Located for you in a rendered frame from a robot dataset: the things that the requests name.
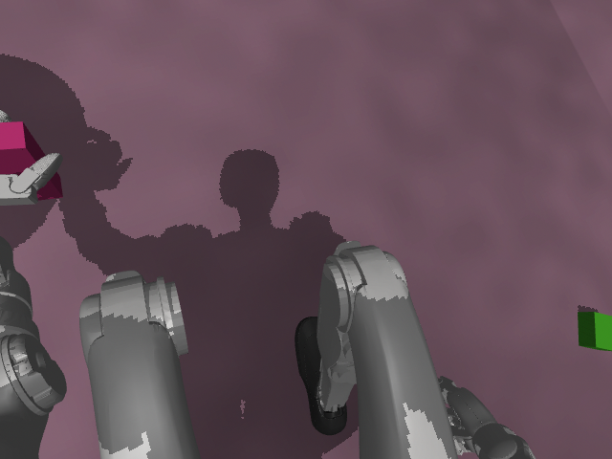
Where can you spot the left robot hand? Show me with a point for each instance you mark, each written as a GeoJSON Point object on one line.
{"type": "Point", "coordinates": [22, 189]}

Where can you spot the right robot foot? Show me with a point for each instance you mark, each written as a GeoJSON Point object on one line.
{"type": "Point", "coordinates": [308, 361]}

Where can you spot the right robot hand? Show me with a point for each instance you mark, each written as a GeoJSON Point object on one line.
{"type": "Point", "coordinates": [466, 414]}

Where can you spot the left robot arm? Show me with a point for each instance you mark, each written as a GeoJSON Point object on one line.
{"type": "Point", "coordinates": [31, 383]}

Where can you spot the right robot arm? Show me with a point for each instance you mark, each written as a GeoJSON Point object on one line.
{"type": "Point", "coordinates": [495, 441]}

